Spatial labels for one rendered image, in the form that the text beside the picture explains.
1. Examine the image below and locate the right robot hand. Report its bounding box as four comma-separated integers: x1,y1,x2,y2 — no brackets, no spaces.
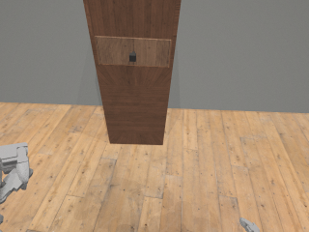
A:
239,217,260,232

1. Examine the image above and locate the drawer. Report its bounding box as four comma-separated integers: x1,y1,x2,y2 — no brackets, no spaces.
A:
95,36,172,67

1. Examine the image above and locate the cabinet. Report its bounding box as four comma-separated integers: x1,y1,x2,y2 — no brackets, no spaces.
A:
83,0,182,145

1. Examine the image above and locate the left robot hand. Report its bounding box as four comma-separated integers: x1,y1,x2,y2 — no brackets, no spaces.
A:
0,142,34,204

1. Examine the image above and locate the handle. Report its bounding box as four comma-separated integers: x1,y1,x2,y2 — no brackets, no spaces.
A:
129,51,136,62

